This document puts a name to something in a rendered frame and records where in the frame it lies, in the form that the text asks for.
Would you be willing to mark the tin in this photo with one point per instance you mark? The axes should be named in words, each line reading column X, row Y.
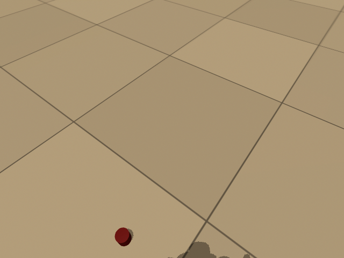
column 123, row 236

